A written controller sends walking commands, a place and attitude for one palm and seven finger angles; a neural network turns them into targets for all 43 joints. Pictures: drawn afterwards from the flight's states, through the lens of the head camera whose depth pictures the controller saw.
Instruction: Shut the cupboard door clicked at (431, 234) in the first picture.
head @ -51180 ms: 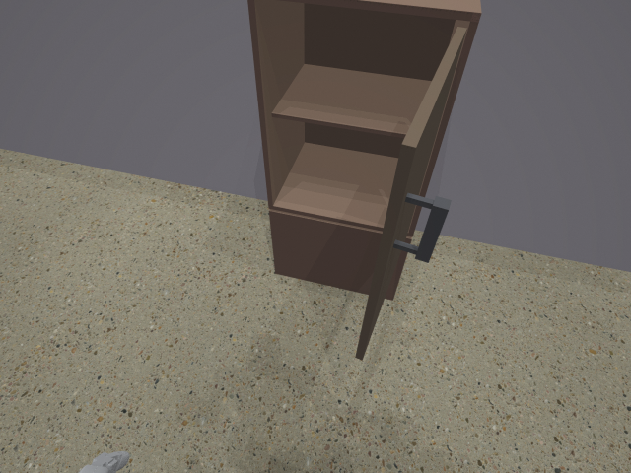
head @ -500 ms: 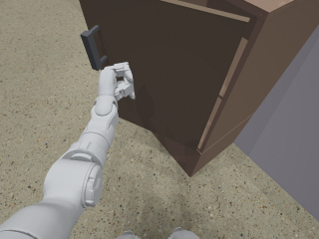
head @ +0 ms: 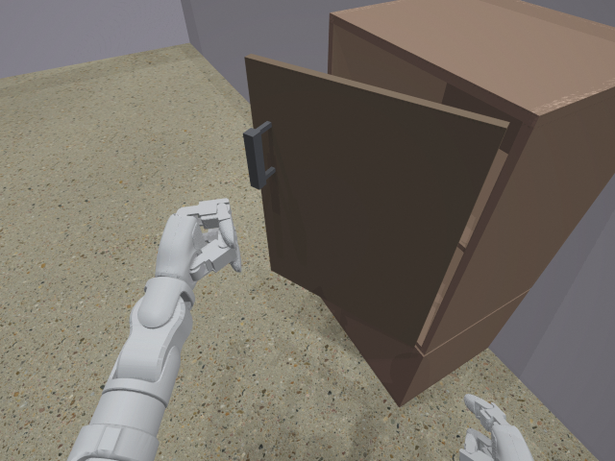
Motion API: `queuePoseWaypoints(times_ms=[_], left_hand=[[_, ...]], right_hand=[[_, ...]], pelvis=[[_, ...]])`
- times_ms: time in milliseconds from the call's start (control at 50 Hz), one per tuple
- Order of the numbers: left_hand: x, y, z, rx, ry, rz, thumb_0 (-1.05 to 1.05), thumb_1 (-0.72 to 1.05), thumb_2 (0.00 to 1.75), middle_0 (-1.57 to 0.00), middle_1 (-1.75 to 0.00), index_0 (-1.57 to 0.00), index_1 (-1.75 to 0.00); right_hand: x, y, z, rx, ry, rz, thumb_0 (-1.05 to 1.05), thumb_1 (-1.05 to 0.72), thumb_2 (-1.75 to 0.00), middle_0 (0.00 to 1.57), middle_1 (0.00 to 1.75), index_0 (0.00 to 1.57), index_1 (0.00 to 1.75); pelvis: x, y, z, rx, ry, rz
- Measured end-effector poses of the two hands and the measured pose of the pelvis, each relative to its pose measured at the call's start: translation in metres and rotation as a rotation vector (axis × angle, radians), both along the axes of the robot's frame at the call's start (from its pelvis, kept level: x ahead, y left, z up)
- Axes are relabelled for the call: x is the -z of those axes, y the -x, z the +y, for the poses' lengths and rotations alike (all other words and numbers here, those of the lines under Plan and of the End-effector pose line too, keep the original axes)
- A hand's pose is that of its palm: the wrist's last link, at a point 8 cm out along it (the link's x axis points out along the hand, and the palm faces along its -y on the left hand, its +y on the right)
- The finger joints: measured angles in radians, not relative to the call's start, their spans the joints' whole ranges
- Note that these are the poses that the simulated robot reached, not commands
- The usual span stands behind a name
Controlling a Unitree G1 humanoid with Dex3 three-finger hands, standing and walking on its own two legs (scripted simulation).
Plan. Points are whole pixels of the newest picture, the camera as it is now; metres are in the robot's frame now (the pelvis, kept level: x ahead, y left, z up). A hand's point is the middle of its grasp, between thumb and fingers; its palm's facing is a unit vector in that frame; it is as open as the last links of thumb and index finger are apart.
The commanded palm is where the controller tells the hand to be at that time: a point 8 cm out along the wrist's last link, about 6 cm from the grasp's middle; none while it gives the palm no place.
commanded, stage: draw the hand back to the body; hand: left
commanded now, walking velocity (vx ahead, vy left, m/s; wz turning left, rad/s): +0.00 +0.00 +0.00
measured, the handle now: (262, 154) +0.65 +0.12 +0.06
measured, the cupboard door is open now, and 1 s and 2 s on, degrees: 27 27 27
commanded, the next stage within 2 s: step back with the hand held close in 1.04 s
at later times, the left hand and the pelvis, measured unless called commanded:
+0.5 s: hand (83, 312) +0.23 +0.23 +0.16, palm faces +0.30 -0.90 -0.32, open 4.9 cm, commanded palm +0.17 +0.28 +0.18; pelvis +0.01 +0.01 +0.03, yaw +1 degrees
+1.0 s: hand (34, 338) +0.19 +0.26 +0.17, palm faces +0.44 -0.82 -0.36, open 7.4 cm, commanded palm +0.14 +0.30 +0.20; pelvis +0.01 +0.00 +0.02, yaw +1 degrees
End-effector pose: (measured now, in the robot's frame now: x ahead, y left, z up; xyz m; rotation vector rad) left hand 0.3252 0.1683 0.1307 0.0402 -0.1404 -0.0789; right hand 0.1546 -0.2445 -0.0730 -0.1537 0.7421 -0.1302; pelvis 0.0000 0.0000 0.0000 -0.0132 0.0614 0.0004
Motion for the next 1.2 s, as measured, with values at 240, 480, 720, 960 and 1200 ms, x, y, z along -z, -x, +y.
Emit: queuePoseWaypoints(times_ms=[240,480,720,960,1200], left_hand=[[-0.009,0.080,0.056,-0.192,-0.160,0.093,0.02,0.89,0.90,-1.01,-1.18,-1.01,-1.18],[-0.047,0.129,0.105,-0.385,-0.271,0.044,0.01,0.89,0.90,-0.68,-0.83,-0.68,-0.83],[-0.072,0.185,0.146,-0.576,-0.407,0.013,0.02,0.89,0.90,-0.36,-0.47,-0.36,-0.47],[-0.053,0.176,0.131,-0.562,-0.326,0.036,0.01,0.89,0.90,-0.22,-0.32,-0.22,-0.32],[-0.072,0.164,0.129,-0.553,-0.390,-0.010,0.01,0.89,0.90,-0.21,-0.30,-0.21,-0.31]], right_hand=[[-0.030,-0.041,0.047,-0.105,-0.024,-0.064,0.00,-0.91,-0.90,0.20,0.30,0.20,0.30],[-0.014,-0.025,0.054,-0.109,-0.045,0.008,0.01,-0.90,-0.90,0.20,0.30,0.21,0.30],[-0.018,-0.025,0.028,-0.075,0.006,-0.032,0.01,-0.90,-0.90,0.20,0.30,0.20,0.30],[-0.025,-0.036,0.028,-0.097,0.012,-0.083,0.01,-0.90,-0.90,0.20,0.30,0.21,0.30],[-0.017,-0.035,0.024,-0.075,-0.012,-0.058,0.01,-0.90,-0.90,0.20,0.30,0.21,0.30]], pelvis=[[-0.019,-0.001,0.006,-0.024,0.006,-0.094],[-0.025,-0.006,0.011,-0.023,0.003,-0.125],[-0.025,-0.010,0.008,-0.022,0.006,-0.131],[-0.024,-0.007,0.001,-0.025,-0.002,-0.126],[-0.024,-0.016,-0.002,-0.014,0.000,-0.113]])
